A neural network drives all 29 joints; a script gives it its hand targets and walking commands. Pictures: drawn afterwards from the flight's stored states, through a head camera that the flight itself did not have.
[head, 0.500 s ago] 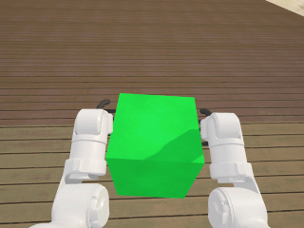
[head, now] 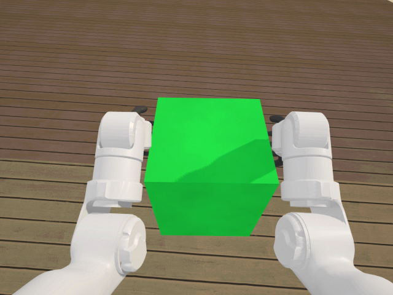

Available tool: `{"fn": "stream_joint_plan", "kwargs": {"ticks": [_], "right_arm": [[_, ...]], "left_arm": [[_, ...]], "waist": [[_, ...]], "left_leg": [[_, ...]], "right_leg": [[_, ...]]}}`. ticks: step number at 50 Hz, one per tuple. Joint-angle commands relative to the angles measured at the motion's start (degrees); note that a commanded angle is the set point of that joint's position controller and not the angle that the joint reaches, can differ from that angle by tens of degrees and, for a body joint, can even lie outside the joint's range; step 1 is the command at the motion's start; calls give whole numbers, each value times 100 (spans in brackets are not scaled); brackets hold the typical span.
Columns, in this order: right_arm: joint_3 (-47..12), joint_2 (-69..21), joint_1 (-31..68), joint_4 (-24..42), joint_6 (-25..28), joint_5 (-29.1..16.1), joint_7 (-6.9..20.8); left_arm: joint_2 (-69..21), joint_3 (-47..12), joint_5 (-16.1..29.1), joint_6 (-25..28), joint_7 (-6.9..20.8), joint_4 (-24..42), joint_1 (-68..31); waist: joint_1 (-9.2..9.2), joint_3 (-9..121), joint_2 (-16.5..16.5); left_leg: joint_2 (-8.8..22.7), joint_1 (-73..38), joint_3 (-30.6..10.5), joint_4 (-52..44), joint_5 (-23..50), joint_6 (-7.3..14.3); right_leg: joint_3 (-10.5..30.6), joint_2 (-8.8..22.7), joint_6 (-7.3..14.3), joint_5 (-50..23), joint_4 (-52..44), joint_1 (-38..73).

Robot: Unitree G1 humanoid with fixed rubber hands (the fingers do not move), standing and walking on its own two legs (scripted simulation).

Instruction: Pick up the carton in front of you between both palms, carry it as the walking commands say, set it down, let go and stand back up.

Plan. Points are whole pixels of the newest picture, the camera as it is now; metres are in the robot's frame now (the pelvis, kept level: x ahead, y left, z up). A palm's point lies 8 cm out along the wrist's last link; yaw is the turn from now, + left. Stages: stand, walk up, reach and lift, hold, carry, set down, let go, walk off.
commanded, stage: carry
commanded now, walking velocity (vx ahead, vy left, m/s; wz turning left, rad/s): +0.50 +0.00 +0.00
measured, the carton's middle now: (206, 171) +0.38 +0.02 +0.07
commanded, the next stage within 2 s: none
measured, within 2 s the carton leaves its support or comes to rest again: neither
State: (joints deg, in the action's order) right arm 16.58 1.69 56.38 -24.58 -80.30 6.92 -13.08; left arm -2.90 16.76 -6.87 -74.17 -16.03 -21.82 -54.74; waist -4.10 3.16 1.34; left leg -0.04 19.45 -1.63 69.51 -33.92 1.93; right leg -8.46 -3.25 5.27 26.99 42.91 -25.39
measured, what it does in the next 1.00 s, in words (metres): climbs: left foot 0.04 m higher, then right foot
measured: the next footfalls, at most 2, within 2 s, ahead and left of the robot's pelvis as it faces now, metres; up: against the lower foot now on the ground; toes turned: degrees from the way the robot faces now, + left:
left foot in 0.32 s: +0.35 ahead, +0.10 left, +0.04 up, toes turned +4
right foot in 0.64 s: +0.54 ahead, -0.12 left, +0.06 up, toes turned -5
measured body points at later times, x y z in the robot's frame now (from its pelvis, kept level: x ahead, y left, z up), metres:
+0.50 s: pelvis +0.27 +0.02 +0.06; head +0.32 +0.00 +0.51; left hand +0.70 +0.11 +0.22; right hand +0.64 -0.17 +0.20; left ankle +0.31 +0.10 -0.67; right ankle +0.24 -0.08 -0.57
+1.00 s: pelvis +0.59 -0.03 +0.10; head +0.62 -0.03 +0.55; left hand +0.98 +0.15 +0.29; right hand +1.00 -0.14 +0.26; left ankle +0.73 +0.07 -0.60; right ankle +0.49 -0.11 -0.64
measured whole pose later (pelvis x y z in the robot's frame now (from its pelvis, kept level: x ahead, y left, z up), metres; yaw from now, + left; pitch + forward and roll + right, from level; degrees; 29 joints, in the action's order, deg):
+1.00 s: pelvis +0.59 -0.03 +0.10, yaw +0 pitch +4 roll +2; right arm 19.6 -1.0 57.4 -14.9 -80.0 9.4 -11.7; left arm -2.7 20.7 -4.5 -75.3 -20.3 -16.5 -60.9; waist -5.6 0.6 -1.8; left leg -0.8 37.8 6.4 42.6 -21.5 3.4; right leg -4.4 1.2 1.3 30.5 26.3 -7.9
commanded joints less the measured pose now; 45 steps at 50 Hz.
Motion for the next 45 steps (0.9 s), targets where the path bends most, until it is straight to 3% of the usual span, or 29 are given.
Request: {"fn": "stream_joint_plan", "kwargs": {"ticks": [1,3,8,12,13,14,15,16,17,18,19,20,21,23,26,27,30,31,32,33,34,35,36,37,38,40,42,45], "right_arm": [[-1639,-6363,4758,857,459,-2498,1876],[-1596,-6189,4951,1171,482,-2413,1750],[-1883,-5746,5332,1863,440,-2248,1489],[-2081,-5857,5001,1506,318,-2168,1514],[-2130,-5952,4988,1407,307,-2198,1540],[-2158,-6045,5006,1316,310,-2242,1570],[-2165,-6144,4908,1166,332,-2279,1606],[-2165,-6208,4777,1085,371,-2334,1646],[-2180,-6211,4787,1211,447,-2408,1686],[-2237,-6235,5010,1394,511,-2490,1718],[-2367,-6401,5327,1649,487,-2683,1764],[-2495,-6599,5547,1889,488,-2870,1809],[-2582,-6742,5810,2115,474,-3063,1844],[-2728,-6961,6097,2358,400,-3338,1891],[-2672,-7048,6025,2249,267,-3360,1933],[-2639,-7077,5892,2085,220,-3277,1944],[-2552,-7068,5319,1443,159,-3005,2018],[-2533,-7104,5172,1243,165,-2959,2047],[-2497,-7124,4987,1043,177,-2921,2071],[-2430,-7039,4961,869,193,-2867,2090],[-2317,-6969,5052,804,182,-2860,2136],[-2196,-6847,5014,656,200,-2738,2154],[-2134,-6815,4958,663,258,-2653,2129],[-2024,-6709,4888,737,303,-2607,2093],[-1973,-6699,4846,847,348,-2557,2039],[-1906,-6560,4978,1106,414,-2482,1894],[-1938,-6327,5137,1474,494,-2382,1726],[-2065,-5959,5324,1890,515,-2218,1516]], "left_arm": [[-6546,-2382,3231,-196,2393,766,-5032],[-6746,-2504,3432,-258,2421,834,-5288],[-6737,-2236,3233,-449,2422,409,-4905],[-6653,-2025,2886,-527,2478,-141,-4337],[-6661,-1980,2832,-521,2507,-254,-4244],[-6685,-1930,2781,-507,2538,-363,-4116],[-6707,-1880,2733,-491,2567,-449,-4040],[-6701,-1847,2670,-462,2594,-473,-4064],[-6647,-1810,2673,-454,2625,-365,-4197],[-6681,-1842,2721,-444,2640,-184,-4311],[-6567,-1806,2576,-395,2582,-113,-4461],[-6366,-1671,2445,-370,2515,-1,-4385],[-6216,-1665,2364,-356,2436,170,-4407],[-5954,-1695,2215,-349,2275,449,-4427],[-5546,-1783,1974,-319,2082,866,-4459],[-5485,-1827,1912,-333,2046,896,-4423],[-5566,-2024,1832,-373,2063,716,-4194],[-5623,-2078,1857,-374,2103,587,-4150],[-5696,-2121,1912,-367,2154,432,-4145],[-5757,-2130,2008,-354,2200,179,-3947],[-5691,-2105,2019,-285,2230,30,-3694],[-5820,-2036,2086,-259,2273,-75,-3714],[-6045,-2116,2298,-274,2330,79,-3959],[-6234,-2233,2538,-264,2387,269,-4187],[-6384,-2344,2766,-254,2430,550,-4478],[-6633,-2459,3102,-274,2484,803,-4947],[-6763,-2436,3230,-311,2526,817,-5098],[-6741,-2338,3198,-387,2539,620,-5009]], "waist": [[49,2177,238],[161,2244,-103],[40,2273,-391],[-84,2232,-791],[-9,2287,-861],[195,2446,-984],[548,2747,-998],[958,3285,-907],[1239,3810,94],[1296,3631,1715],[1170,3273,897],[1216,3039,212],[1111,2868,-206],[928,2905,-79],[885,2759,315],[878,2712,399],[714,2685,820],[514,2754,739],[243,2883,369],[-56,3161,-95],[-223,3580,-1443],[-201,3262,-1924],[-176,2935,-1150],[-237,2765,-423],[-194,2697,-24],[-32,2667,-242],[-8,2612,-546],[-47,2453,-757]], "left_leg": [[176,2464,-138,1158,221,190],[241,2381,-14,615,342,203],[310,2670,410,-901,558,46],[-81,2105,1019,-2326,1242,97],[-284,1522,1212,-2700,1312,177],[-559,663,1463,-3004,1349,256],[-779,-508,1663,-3522,1633,365],[-636,-2138,1371,-3740,1753,530],[766,-3483,-1252,-4132,54,1246],[1820,-4220,-4031,-5076,1601,2100],[1868,-4253,-3719,-4634,2654,2180],[1748,-3896,-3133,-4302,3409,1971],[1676,-3628,-2610,-4277,3443,1663],[1491,-3229,-2071,-4508,2714,1256],[1528,-2800,-1555,-4738,2515,1272],[1507,-2551,-1290,-4806,2523,1223],[1274,-1763,-395,-4695,2526,886],[1209,-1372,-120,-4385,2737,752],[1057,-880,303,-3641,3402,576],[800,-120,646,-2615,3730,321],[241,1205,765,-893,2494,-68],[-444,2379,404,66,108,-130],[-213,2879,59,932,39,-26],[-85,3090,42,1231,141,27],[53,3164,-2,1027,362,80],[116,2969,4,444,516,105],[62,2879,205,-96,396,73],[161,2590,407,-1398,638,24]], "right_leg": [[3761,1924,1124,-782,-2108,3014],[3140,1801,909,-760,-2175,2913],[2336,1797,1044,-1459,-2450,3250],[1542,1516,739,-3126,-2279,3489],[1224,1425,615,-3911,-2068,3324],[867,1342,451,-5040,-1567,3097],[436,1247,224,-6021,-727,2782],[197,1140,5,-5830,297,2035],[298,842,-291,-4018,1805,448],[611,-431,-433,168,3307,-1401],[1224,-139,-264,477,4259,-2085],[1261,52,-182,383,4363,-2352],[1211,242,-112,309,4034,-2448],[1225,441,-52,258,3216,-2123],[927,509,-177,560,1898,-1789],[864,542,-205,359,1244,-1448],[269,241,-252,-424,-319,84],[-62,56,-225,-805,-729,973],[-420,-214,-161,-1081,-1139,2124],[-52,38,11,-949,-1056,3472],[3161,1755,780,249,-1727,4352],[4778,2105,1278,-731,-2429,4642],[4493,2203,1381,-1489,-2097,4557],[3998,2138,1333,-2603,-1755,4365],[3555,2050,1139,-2938,-1648,4225],[3041,1860,818,-2519,-1795,3981],[2751,1853,818,-2185,-1999,3831],[2205,1790,834,-2250,-2263,3534]]}}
